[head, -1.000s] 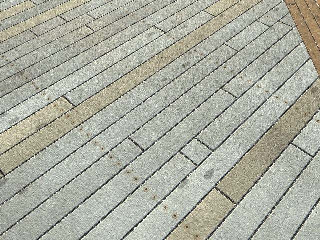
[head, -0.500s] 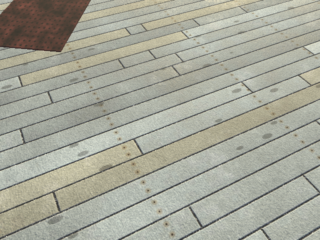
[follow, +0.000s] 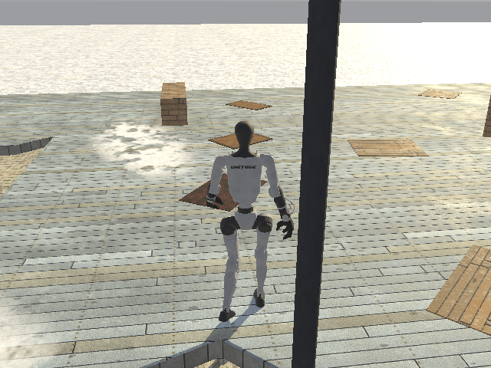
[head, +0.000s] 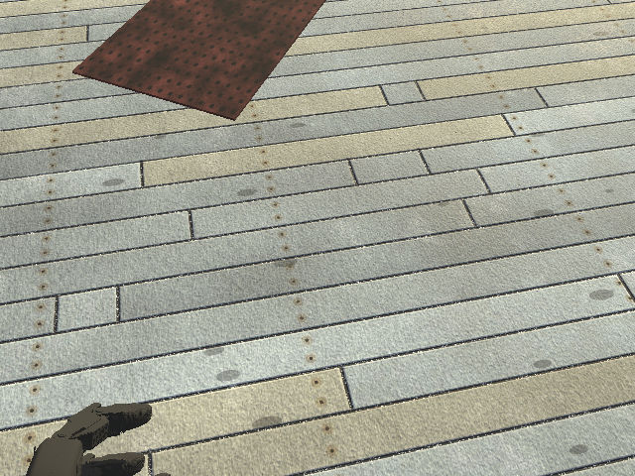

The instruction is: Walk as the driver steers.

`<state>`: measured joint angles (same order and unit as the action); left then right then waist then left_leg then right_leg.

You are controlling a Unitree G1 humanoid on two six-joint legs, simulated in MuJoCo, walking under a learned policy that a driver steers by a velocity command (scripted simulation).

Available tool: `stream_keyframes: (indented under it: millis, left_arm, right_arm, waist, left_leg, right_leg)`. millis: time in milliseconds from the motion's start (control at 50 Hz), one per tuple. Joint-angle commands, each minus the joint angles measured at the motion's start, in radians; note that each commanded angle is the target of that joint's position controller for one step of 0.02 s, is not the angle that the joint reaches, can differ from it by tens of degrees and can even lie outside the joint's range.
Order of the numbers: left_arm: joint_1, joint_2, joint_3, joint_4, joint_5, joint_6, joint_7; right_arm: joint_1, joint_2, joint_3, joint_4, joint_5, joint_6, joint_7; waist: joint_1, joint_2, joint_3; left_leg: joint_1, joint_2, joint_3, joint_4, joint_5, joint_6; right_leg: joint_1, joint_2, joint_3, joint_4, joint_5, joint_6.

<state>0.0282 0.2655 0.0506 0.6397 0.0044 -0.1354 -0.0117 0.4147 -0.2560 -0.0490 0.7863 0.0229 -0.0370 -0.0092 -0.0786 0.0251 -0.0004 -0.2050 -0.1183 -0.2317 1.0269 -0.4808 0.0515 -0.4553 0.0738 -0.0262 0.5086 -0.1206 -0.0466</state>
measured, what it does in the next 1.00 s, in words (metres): walks ahead: left foot, then right foot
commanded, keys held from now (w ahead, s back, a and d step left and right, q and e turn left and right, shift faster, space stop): w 0.40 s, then no key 0.34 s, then e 0.26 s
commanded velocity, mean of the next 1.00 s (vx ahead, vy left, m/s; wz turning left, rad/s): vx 0.31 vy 0.00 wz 0.02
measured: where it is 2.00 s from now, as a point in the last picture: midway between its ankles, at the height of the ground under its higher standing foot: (350, 411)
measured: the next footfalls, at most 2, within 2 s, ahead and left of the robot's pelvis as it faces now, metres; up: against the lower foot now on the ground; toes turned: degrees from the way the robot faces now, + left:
left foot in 0.44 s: +0.40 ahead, +0.14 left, +0.00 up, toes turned +3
right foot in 0.86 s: +0.45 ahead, -0.09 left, +0.00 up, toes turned +0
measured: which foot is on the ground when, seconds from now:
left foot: up 0.00-0.42, down 0.44-0.88, up 0.90-1.00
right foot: down 0.00-0.44, up 0.46-0.84, down 0.86-1.00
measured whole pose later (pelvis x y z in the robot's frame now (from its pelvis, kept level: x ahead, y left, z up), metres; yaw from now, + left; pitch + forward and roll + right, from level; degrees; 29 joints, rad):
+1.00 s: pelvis +0.37 +0.03 +0.01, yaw -3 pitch +2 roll +1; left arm 0.18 0.27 0.06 0.72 0.01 0.00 0.02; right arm 0.15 -0.27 -0.06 0.78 -0.01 -0.01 -0.04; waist 0.01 0.01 0.01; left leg -0.39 -0.06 0.00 0.86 -0.51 -0.01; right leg -0.39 0.00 0.06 0.56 -0.22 0.00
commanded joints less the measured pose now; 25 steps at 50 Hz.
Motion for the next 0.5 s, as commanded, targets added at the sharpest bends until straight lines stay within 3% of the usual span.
stream_keyframes:
  millis: [20, 40, 60, 120, 160, 200, 280, 340, 380, 400, 420, 440, 460, 480, 500]
  left_arm:
    - [0.214, 0.065, 0.026, -0.006, -0.005, 0.011, 0.010]
    - [0.201, 0.067, 0.024, 0.010, 0.000, 0.015, 0.005]
    - [0.207, 0.076, 0.023, 0.023, 0.013, 0.011, 0.004]
    - [0.237, 0.061, 0.019, 0.068, -0.006, 0.006, -0.003]
    - [0.256, 0.100, 0.027, 0.088, -0.017, 0.009, -0.003]
    - [0.268, 0.129, 0.032, 0.097, -0.018, 0.019, -0.003]
    - [0.342, 0.160, 0.032, 0.134, -0.025, 0.032, -0.004]
    - [0.399, 0.159, 0.028, 0.164, -0.030, 0.048, -0.003]
    - [0.411, 0.171, 0.031, 0.177, -0.029, 0.062, 0.002]
    - [0.402, 0.184, 0.034, 0.178, -0.030, 0.067, 0.005]
    - [0.380, 0.187, 0.034, 0.176, -0.030, 0.073, 0.010]
    - [0.369, 0.170, 0.026, 0.162, -0.023, 0.073, 0.015]
    - [0.366, 0.118, 0.003, 0.116, 0.013, 0.061, 0.021]
    - [0.524, 0.034, -0.026, 0.140, 0.006, 0.048, 0.010]
    - [0.467, 0.143, 0.004, 0.160, -0.015, 0.048, 0.008]
  right_arm:
    - [-0.073, -0.130, -0.017, -0.111, -0.005, -0.027, -0.001]
    - [-0.151, -0.115, -0.021, -0.138, -0.020, -0.034, 0.001]
    - [-0.144, -0.097, -0.020, -0.156, -0.011, -0.040, 0.006]
    - [-0.128, -0.053, -0.008, -0.147, -0.010, -0.037, 0.009]
    - [-0.200, -0.034, 0.001, -0.178, -0.020, -0.040, 0.011]
    - [-0.274, -0.026, 0.010, -0.195, -0.021, -0.046, 0.017]
    - [-0.416, -0.031, 0.010, -0.225, -0.010, -0.054, 0.033]
    - [-0.503, -0.047, 0.003, -0.262, -0.001, -0.058, 0.045]
    - [-0.512, -0.063, -0.005, -0.277, -0.001, -0.062, 0.054]
    - [-0.473, -0.079, -0.014, -0.271, -0.004, -0.064, 0.054]
    - [-0.371, -0.106, -0.030, -0.244, -0.014, -0.065, 0.049]
    - [-0.227, -0.155, -0.050, -0.209, -0.032, -0.066, 0.040]
    - [-0.055, -0.244, -0.067, -0.188, -0.060, -0.063, 0.026]
    - [-0.052, -0.252, -0.062, -0.180, -0.052, -0.055, 0.031]
    - [-0.041, -0.172, -0.049, -0.176, -0.033, -0.044, 0.032]
  waist:
    - [0.137, -0.034, -0.125]
    - [0.124, 0.011, -0.040]
    - [0.091, -0.054, -0.031]
    - [0.065, -0.087, -0.033]
    - [0.076, -0.085, -0.009]
    - [0.097, -0.077, -0.005]
    - [0.152, -0.085, 0.013]
    - [0.174, -0.096, 0.036]
    - [0.159, -0.109, 0.033]
    - [0.129, -0.119, 0.009]
    - [0.068, -0.116, -0.046]
    - [0.004, -0.105, -0.147]
    - [-0.038, 0.052, -0.313]
    - [0.022, 0.260, -0.458]
    - [-0.015, 0.124, -0.416]
  left_leg:
    - [-0.502, 0.121, 0.038, 0.364, 0.112, -0.041]
    - [-0.497, 0.137, 0.059, 0.309, 0.143, -0.034]
    - [-0.480, 0.157, 0.071, 0.283, 0.156, -0.034]
    - [-0.479, 0.200, 0.129, 0.156, 0.157, -0.042]
    - [-0.513, 0.224, 0.164, 0.040, 0.202, -0.060]
    - [-0.484, 0.229, 0.188, -0.100, 0.315, -0.062]
    - [-0.388, 0.188, 0.220, -0.345, 0.513, -0.049]
    - [-0.406, 0.169, 0.222, -0.438, 0.488, -0.026]
    - [-0.371, 0.151, 0.231, -0.488, 0.425, 0.000]
    - [-0.295, 0.131, 0.243, -0.514, 0.403, 0.016]
    - [-0.144, 0.103, 0.263, -0.563, 0.435, 0.041]
    - [0.085, 0.143, 0.227, -0.559, 0.573, 0.079]
    - [0.432, 0.381, -0.021, -0.471, 0.928, 0.168]
    - [0.650, 0.580, -0.355, -0.519, 1.025, 0.338]
    - [0.557, 0.525, -0.321, -0.558, 0.967, 0.300]
  right_leg:
    - [0.551, -0.399, 0.516, -0.217, -0.060, -0.216]
    - [0.444, -0.337, 0.420, -0.254, 0.030, -0.190]
    - [0.402, -0.322, 0.370, -0.276, 0.108, -0.201]
    - [0.375, -0.275, 0.267, -0.307, 0.229, -0.205]
    - [0.348, -0.284, 0.231, -0.327, 0.314, -0.210]
    - [0.323, -0.266, 0.181, -0.342, 0.310, -0.194]
    - [0.324, -0.254, 0.128, -0.338, 0.281, -0.156]
    - [0.429, -0.295, 0.147, -0.307, 0.261, -0.143]
    - [0.482, -0.316, 0.149, -0.265, 0.322, -0.126]
    - [0.491, -0.312, 0.138, -0.212, 0.429, -0.114]
    - [0.476, -0.276, 0.104, -0.093, 0.590, -0.086]
    - [0.387, -0.223, 0.067, 0.089, 0.602, -0.046]
    - [0.119, -0.136, 0.024, 0.430, 0.207, 0.007]
    - [-0.168, -0.017, 0.090, 0.707, -0.543, 0.055]
    - [-0.214, -0.063, 0.163, 0.783, -0.525, 0.059]
Keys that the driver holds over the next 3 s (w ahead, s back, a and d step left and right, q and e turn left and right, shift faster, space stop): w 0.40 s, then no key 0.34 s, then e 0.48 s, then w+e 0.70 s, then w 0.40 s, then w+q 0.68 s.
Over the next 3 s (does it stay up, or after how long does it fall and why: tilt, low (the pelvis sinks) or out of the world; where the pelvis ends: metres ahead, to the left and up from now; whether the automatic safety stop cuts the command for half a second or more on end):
stays up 0.96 -0.46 0.02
